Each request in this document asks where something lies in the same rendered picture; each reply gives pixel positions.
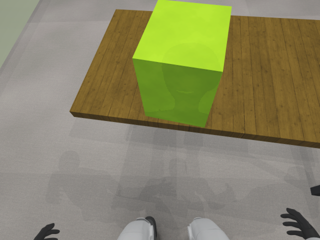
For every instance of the carton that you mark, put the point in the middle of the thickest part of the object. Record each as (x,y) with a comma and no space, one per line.
(179,60)

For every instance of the robot right hand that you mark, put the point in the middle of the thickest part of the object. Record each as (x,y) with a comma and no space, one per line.
(307,230)

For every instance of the robot left thigh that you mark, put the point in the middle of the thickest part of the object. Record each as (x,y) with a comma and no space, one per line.
(137,230)

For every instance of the robot left hand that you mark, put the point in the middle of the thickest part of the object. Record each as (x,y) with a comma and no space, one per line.
(46,231)

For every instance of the table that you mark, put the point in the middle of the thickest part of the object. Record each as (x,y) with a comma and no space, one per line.
(269,90)

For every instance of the robot left shin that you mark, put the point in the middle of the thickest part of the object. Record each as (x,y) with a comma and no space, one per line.
(143,219)

